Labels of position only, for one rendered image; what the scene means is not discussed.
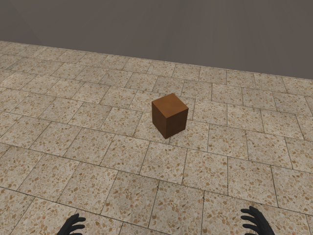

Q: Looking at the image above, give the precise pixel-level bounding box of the right robot hand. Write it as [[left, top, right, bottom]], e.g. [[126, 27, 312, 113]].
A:
[[241, 206, 275, 235]]

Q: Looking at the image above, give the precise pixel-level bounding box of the carton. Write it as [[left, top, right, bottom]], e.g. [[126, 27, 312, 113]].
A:
[[152, 93, 189, 139]]

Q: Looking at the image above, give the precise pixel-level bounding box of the left robot hand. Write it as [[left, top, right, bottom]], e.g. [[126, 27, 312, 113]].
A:
[[56, 213, 86, 235]]

